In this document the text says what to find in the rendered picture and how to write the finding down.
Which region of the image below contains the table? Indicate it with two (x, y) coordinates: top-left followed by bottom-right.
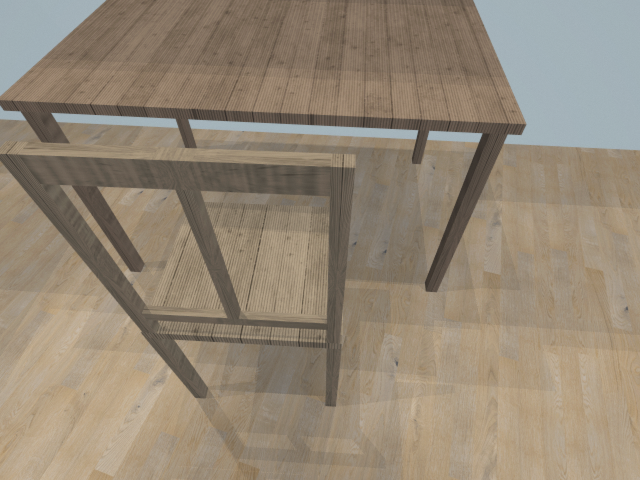
(0, 0), (526, 292)

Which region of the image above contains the chair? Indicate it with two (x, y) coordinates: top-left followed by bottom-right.
(0, 141), (355, 407)

